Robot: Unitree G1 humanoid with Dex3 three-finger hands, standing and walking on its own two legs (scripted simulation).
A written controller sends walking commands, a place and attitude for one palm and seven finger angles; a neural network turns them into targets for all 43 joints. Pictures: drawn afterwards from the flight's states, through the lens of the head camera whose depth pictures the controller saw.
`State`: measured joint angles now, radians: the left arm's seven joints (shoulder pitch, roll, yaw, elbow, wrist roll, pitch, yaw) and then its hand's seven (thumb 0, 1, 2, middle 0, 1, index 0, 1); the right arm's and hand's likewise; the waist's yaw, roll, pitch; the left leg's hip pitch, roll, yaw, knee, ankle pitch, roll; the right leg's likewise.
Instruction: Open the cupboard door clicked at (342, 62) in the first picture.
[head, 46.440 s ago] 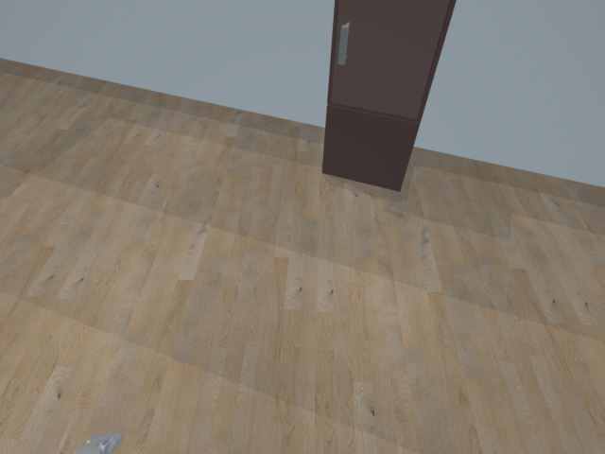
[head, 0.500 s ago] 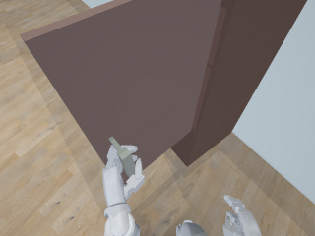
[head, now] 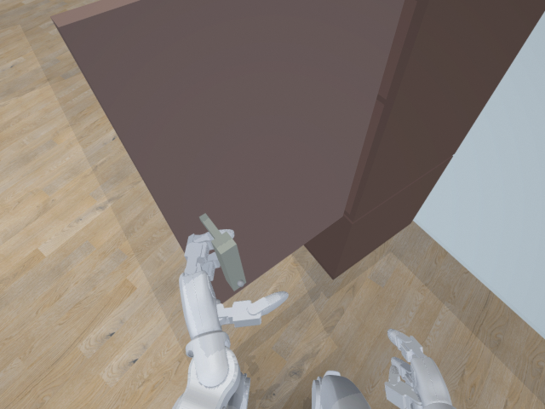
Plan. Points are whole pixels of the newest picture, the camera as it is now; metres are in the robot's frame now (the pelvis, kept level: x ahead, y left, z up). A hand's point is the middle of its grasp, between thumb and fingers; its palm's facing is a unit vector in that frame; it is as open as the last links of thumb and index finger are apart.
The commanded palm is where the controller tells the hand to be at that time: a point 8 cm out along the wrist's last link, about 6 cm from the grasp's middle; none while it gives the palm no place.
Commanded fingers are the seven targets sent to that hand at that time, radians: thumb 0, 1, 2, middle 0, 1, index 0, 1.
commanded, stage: open thumb and fingers to let go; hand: left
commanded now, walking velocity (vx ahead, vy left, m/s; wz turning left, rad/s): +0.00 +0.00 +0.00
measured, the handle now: (222, 253) +0.33 +0.09 +0.03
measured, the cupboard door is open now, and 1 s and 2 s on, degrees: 92 97 97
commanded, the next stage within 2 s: slide the hand sideways off the handle in 0.34 s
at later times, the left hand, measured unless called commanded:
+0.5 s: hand (241, 286) +0.29 +0.06 +0.02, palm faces +0.19 -0.98 -0.05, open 15.4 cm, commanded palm +0.24 +0.08 +0.03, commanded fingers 0.00 -0.50 0.30 -0.15 -0.30 -0.15 -0.30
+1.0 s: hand (233, 331) +0.22 +0.06 +0.03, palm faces -0.09 -1.00 -0.01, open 16.3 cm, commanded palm +0.20 +0.12 +0.03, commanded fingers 0.00 -0.50 0.30 -0.15 -0.30 -0.15 -0.30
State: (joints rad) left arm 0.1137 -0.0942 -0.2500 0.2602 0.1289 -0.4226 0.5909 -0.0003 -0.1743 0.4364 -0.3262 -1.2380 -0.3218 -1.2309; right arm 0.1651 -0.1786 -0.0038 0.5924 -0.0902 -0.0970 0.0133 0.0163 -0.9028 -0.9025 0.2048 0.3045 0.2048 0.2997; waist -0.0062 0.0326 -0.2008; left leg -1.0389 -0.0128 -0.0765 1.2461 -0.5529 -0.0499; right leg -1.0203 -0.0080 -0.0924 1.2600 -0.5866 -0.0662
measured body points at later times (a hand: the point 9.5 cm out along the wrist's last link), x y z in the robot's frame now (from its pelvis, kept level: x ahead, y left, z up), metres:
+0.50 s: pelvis -0.01 +0.02 +0.00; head +0.06 +0.02 +0.44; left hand +0.27 +0.11 +0.03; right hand +0.18 -0.18 -0.10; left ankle +0.03 +0.15 -0.63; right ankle +0.01 -0.08 -0.63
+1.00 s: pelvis -0.01 +0.03 -0.01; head +0.07 +0.01 +0.43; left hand +0.22 +0.12 +0.03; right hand +0.18 -0.19 -0.10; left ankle +0.03 +0.15 -0.63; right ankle +0.01 -0.08 -0.63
